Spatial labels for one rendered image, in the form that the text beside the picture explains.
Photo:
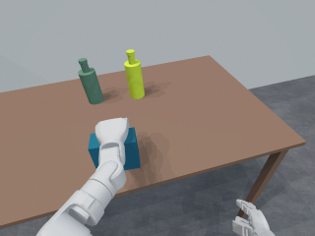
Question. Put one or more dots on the left robot hand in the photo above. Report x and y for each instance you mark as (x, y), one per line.
(112, 129)

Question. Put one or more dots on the robot left forearm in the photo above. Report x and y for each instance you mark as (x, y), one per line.
(87, 205)

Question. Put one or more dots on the right robot hand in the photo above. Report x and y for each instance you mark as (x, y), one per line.
(256, 219)

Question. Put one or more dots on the sponge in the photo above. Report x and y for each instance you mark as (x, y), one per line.
(132, 156)

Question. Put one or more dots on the robot left upper arm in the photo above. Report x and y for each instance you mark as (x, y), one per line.
(66, 225)

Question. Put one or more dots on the table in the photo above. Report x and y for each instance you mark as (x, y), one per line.
(195, 117)

